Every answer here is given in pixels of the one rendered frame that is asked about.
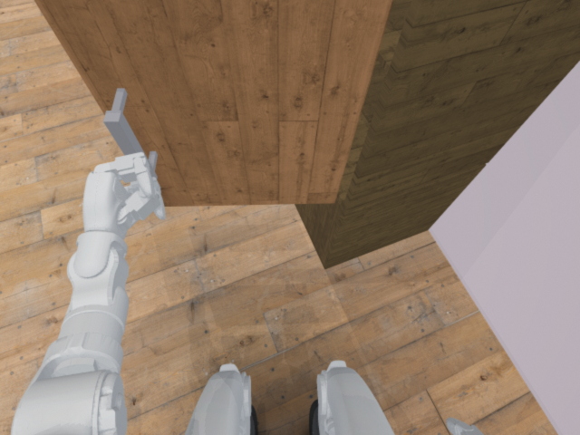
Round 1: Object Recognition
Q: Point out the robot left upper arm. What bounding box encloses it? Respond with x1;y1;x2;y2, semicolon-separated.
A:
15;370;128;435

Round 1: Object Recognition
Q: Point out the left robot hand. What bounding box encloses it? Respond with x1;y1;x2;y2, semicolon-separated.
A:
82;152;166;240

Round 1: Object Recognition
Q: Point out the handle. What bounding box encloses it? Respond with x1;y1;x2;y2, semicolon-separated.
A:
103;88;158;179

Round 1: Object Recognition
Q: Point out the left robot thigh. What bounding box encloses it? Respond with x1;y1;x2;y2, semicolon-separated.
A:
185;371;251;435

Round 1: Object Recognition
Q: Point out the left robot forearm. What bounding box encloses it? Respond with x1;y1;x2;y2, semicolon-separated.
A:
11;230;129;435

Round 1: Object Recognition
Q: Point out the robot right shin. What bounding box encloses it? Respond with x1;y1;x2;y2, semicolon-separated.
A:
318;361;346;435

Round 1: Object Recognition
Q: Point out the cupboard door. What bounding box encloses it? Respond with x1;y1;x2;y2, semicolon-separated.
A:
34;0;394;207

